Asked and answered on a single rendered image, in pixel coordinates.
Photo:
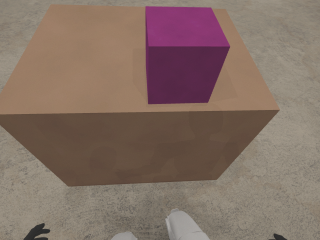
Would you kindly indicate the robot right shin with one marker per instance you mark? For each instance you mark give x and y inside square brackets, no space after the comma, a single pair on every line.
[174,210]

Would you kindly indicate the robot left hand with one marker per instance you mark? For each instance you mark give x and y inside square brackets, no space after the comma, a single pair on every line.
[37,230]

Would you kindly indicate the pedestal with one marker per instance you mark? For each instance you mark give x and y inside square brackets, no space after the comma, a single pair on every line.
[78,101]

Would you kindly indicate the robot right thigh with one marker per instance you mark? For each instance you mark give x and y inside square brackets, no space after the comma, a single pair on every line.
[180,226]

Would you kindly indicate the carton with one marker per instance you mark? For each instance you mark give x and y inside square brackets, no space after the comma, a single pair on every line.
[185,49]

